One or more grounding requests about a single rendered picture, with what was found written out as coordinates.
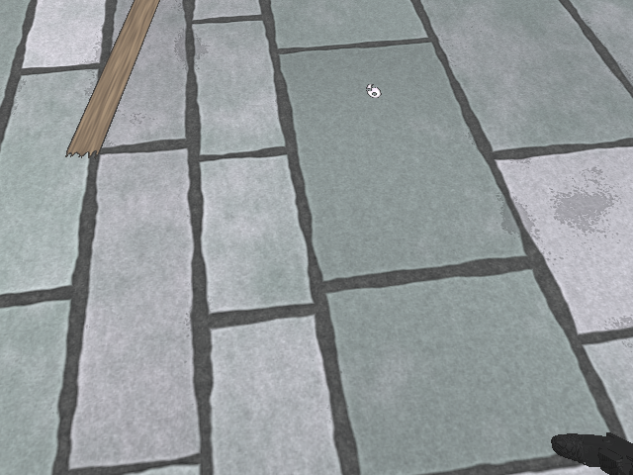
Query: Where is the robot right hand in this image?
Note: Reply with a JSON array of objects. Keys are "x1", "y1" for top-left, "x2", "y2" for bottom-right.
[{"x1": 551, "y1": 432, "x2": 633, "y2": 475}]

